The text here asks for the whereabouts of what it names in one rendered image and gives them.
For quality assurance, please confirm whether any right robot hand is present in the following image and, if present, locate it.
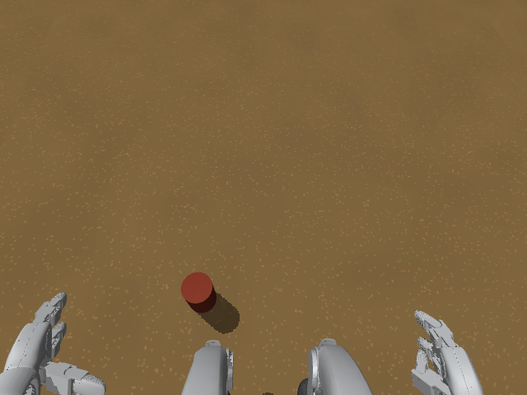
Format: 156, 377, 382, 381
412, 310, 484, 395

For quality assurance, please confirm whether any left robot hand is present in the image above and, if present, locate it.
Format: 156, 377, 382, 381
3, 292, 106, 395

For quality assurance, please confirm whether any can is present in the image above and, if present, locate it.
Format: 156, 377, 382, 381
181, 272, 217, 313

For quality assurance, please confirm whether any left robot arm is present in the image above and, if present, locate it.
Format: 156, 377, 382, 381
0, 367, 41, 395

